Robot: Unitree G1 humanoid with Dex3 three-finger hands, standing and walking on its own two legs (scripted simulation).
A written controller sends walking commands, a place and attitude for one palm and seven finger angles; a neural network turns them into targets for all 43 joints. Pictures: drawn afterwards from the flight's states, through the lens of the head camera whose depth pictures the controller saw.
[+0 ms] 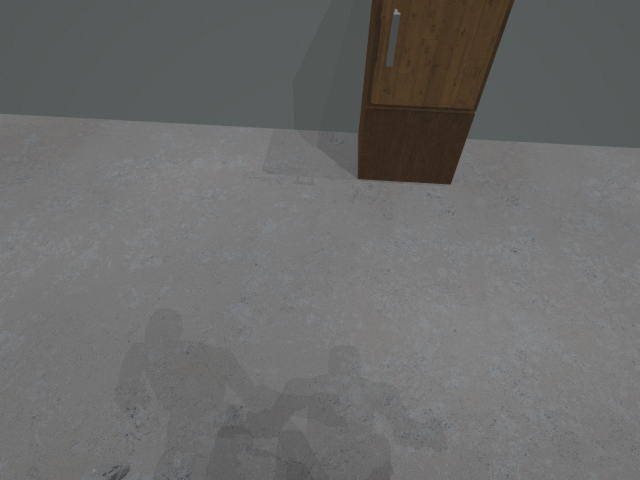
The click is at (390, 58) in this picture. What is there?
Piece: cupboard door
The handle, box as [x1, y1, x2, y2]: [386, 9, 399, 66]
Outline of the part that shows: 396,9 394,9 386,66 392,65 399,20 399,12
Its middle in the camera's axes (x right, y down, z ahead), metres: +0.26 -0.72 +1.39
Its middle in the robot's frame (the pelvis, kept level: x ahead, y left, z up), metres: +1.53 -0.18 -0.07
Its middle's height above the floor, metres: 0.70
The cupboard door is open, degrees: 0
